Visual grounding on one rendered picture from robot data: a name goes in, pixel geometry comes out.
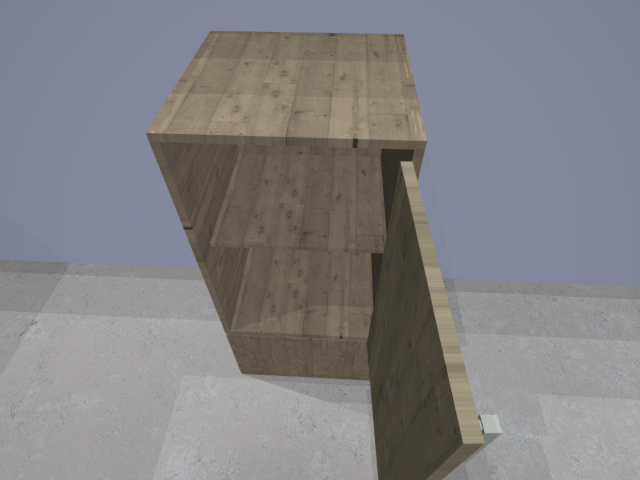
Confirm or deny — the cupboard door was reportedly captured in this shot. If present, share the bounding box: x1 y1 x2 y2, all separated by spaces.
367 161 485 480

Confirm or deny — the handle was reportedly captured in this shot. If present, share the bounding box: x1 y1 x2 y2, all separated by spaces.
462 415 502 463

